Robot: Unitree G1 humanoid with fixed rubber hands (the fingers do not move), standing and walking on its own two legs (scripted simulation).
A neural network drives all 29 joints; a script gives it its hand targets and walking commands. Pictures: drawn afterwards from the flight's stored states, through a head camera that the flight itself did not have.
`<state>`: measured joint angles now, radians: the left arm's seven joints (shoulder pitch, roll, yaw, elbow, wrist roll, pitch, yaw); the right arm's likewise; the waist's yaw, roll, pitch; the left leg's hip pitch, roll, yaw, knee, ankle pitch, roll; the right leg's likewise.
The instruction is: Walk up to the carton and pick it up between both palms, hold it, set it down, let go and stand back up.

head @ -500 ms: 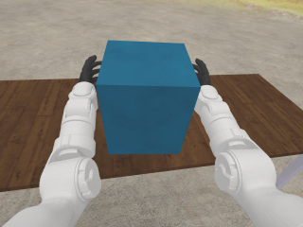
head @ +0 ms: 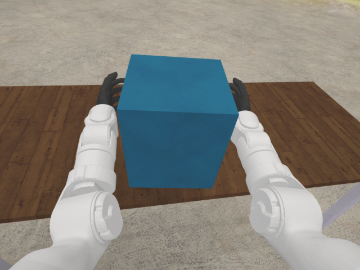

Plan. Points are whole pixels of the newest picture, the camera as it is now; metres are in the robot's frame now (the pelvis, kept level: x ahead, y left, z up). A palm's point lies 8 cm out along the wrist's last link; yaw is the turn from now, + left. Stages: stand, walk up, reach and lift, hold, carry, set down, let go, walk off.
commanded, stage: set down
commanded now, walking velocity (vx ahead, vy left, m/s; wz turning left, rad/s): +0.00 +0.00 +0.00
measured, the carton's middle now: (173, 124) +0.42 +0.02 +0.12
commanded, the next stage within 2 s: none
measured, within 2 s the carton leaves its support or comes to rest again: rests again in 1.42 s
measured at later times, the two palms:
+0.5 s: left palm (108, 117) +0.42 +0.17 +0.14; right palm (235, 122) +0.42 -0.13 +0.14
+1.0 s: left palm (110, 126) +0.42 +0.17 +0.11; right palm (232, 131) +0.42 -0.13 +0.11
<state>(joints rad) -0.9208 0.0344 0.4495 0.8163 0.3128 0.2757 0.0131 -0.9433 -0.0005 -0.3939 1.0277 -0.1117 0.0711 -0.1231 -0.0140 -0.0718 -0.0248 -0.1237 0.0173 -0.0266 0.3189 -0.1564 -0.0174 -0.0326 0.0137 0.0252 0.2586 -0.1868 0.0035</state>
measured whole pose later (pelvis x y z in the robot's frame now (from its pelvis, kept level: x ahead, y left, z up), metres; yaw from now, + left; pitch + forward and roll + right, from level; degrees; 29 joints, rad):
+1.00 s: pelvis +0.01 +0.00 +0.00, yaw -1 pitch +3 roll +0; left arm -0.83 -0.02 0.51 0.82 0.35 0.13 -0.02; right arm -0.82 0.08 -0.54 0.92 -0.32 -0.05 -0.06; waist 0.03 -0.05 -0.02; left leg -0.21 0.03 0.02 0.31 -0.15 -0.01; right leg -0.14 0.00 0.00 0.27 -0.19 0.00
